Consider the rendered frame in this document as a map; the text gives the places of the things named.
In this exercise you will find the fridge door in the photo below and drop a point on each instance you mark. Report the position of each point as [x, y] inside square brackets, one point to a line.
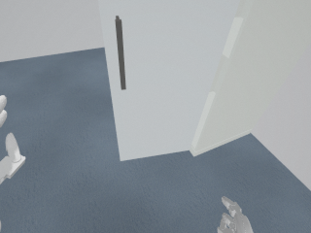
[171, 51]

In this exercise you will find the left robot hand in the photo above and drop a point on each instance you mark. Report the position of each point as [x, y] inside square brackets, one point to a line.
[14, 160]

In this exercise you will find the handle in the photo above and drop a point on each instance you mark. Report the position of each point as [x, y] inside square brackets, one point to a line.
[118, 23]

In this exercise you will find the right robot hand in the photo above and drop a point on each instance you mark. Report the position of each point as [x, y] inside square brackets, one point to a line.
[238, 224]

